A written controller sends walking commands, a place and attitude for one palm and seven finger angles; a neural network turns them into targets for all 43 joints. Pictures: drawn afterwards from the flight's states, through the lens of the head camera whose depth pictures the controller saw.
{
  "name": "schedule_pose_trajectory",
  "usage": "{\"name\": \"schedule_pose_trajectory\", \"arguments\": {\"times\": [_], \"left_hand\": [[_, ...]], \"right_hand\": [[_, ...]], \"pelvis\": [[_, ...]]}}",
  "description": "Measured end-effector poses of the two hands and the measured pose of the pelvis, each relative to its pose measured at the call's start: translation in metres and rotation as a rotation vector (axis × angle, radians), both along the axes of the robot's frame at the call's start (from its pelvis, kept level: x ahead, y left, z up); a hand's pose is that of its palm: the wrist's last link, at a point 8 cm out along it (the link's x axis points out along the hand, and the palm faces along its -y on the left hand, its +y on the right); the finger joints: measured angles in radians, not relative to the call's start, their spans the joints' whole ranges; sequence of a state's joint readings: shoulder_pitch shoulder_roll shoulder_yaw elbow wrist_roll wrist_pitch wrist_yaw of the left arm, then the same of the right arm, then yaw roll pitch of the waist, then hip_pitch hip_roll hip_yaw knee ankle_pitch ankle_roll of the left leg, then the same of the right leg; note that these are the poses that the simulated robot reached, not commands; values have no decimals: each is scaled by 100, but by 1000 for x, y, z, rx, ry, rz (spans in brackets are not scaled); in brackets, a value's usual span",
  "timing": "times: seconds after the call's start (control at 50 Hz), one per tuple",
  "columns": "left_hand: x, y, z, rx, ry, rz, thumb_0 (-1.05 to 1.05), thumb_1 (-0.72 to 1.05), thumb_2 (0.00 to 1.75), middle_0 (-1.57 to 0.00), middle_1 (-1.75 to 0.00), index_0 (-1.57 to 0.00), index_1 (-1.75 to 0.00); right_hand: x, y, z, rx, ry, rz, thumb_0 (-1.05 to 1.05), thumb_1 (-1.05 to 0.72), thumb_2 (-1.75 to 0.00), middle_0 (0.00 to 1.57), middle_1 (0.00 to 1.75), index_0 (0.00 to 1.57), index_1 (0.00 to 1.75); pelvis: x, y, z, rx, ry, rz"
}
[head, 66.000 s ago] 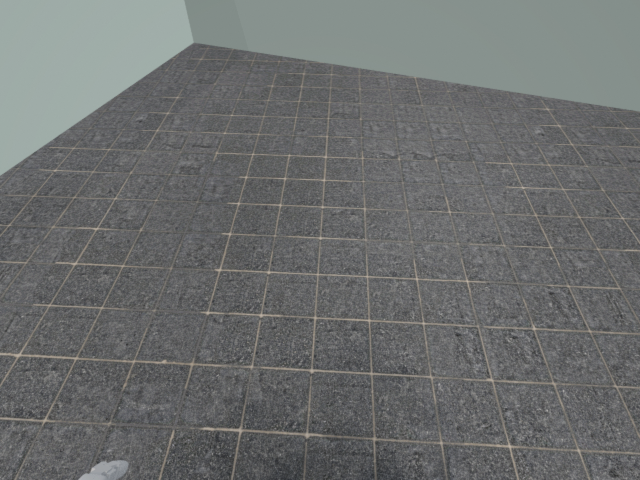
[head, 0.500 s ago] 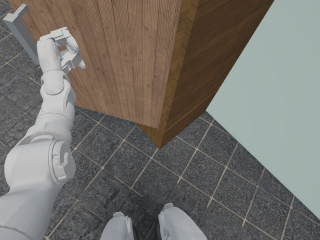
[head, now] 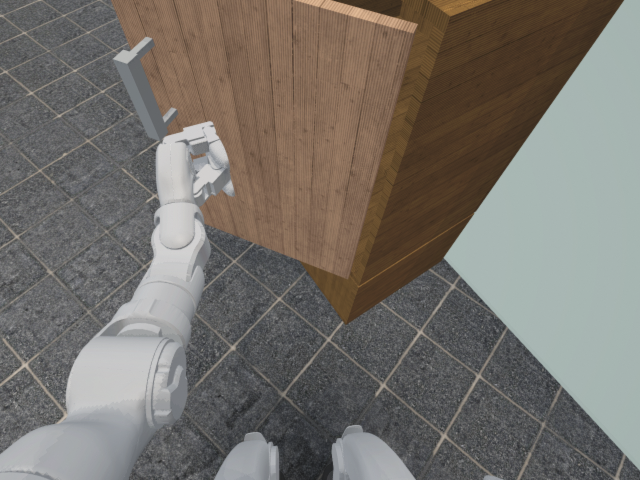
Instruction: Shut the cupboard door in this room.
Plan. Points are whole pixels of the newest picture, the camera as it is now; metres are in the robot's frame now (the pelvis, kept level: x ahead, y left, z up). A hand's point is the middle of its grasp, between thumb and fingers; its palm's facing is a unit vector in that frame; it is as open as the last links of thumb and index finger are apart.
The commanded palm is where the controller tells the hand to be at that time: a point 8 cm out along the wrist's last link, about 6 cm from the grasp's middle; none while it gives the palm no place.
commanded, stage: draw the hand back to the body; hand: left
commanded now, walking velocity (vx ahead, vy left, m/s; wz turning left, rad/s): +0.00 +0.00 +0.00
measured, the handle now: (152, 91) +0.65 +0.20 +0.06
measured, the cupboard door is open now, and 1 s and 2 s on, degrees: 34 34 34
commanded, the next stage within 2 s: step back with the hand held close in 1.62 s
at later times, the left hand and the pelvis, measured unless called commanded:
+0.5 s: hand (141, 206) +0.39 +0.16 +0.14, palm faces +0.09 -1.00 -0.03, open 3.1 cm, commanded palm +0.34 +0.20 +0.14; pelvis +0.01 +0.00 +0.05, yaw +0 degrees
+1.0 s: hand out of the picture +0.26 +0.25 +0.20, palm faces +0.31 -0.90 -0.29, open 4.3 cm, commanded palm +0.22 +0.29 +0.23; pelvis +0.03 +0.02 +0.09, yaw +2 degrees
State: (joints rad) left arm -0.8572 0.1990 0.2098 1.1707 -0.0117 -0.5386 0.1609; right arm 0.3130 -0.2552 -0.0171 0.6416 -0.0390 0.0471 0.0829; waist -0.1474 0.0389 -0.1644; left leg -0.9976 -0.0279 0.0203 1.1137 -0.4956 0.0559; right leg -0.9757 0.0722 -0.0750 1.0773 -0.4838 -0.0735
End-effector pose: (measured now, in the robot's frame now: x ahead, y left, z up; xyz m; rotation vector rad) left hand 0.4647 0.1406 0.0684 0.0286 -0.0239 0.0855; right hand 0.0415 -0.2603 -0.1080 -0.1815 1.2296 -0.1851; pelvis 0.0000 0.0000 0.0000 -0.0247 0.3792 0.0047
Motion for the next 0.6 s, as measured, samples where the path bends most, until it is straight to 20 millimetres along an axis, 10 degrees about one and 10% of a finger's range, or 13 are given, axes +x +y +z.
{"name": "schedule_pose_trajectory", "arguments": {"times": [0.16,0.32,0.6], "left_hand": [[-3,7,13,2,-45,9,2,90,90,-130,-150,-130,-150],[-50,34,34,4,-12,30,2,90,90,-130,-150,-130,-150],[-129,76,79,53,-22,-7,2,90,90,-125,-144,-125,-144]], "right_hand": [[-15,10,-3,34,9,-29,0,-91,-90,20,30,20,30],[-19,15,20,61,-6,-69,1,-91,-90,20,30,20,30],[94,8,77,-15,-351,27,1,-91,-90,20,30,20,30]], "pelvis": [[-4,0,2,5,-8,-15],[5,0,29,14,-104,-36],[11,5,57,12,-255,-5]]}}
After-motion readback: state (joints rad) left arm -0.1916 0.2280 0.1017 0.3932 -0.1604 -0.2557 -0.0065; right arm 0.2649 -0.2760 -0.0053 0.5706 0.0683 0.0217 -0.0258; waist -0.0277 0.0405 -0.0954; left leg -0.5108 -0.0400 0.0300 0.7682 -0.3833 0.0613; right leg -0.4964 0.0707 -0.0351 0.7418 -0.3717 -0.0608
